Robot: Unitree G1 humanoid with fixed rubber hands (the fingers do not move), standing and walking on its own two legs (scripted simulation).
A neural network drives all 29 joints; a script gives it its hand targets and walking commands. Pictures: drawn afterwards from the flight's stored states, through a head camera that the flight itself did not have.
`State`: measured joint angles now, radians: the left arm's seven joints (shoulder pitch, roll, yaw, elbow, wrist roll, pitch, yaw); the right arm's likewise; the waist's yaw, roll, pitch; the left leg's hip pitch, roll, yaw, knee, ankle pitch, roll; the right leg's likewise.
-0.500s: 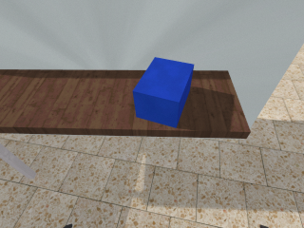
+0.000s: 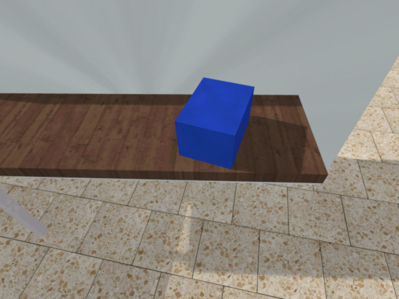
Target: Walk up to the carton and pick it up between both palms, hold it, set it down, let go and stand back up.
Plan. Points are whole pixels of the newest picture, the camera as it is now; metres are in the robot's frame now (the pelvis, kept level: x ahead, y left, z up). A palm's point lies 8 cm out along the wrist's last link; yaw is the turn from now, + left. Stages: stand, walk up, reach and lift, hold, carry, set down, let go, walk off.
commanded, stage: stand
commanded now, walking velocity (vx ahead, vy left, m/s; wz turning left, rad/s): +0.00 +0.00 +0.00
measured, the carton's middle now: (216, 121) +0.66 -0.01 -0.05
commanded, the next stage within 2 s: none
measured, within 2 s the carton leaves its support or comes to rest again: neither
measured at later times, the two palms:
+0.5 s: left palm out of the picture +0.08 +0.29 -0.11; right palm out of the picture +0.08 -0.29 -0.11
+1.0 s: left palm out of the picture +0.08 +0.29 -0.11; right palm out of the picture +0.08 -0.29 -0.11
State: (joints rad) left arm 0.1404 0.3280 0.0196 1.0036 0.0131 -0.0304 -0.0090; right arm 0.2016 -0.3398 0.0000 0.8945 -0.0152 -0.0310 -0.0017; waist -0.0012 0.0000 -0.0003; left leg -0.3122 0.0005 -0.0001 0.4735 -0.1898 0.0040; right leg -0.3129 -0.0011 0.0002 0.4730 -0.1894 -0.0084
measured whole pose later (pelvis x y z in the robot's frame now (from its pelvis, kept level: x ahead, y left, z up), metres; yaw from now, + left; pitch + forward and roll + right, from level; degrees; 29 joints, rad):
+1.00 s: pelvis -0.01 +0.00 +0.00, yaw +0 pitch +2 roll +0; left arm 0.14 0.33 0.02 1.05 0.01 -0.03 -0.01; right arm 0.20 -0.34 0.00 0.94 -0.02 -0.04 0.00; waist 0.00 0.00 -0.03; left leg -0.31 0.00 0.00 0.44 -0.16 0.00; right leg -0.31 0.00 0.00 0.44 -0.16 -0.01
